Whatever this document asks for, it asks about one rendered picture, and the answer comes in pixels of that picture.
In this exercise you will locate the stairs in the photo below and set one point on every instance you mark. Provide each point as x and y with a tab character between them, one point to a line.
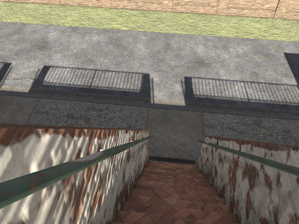
173	193

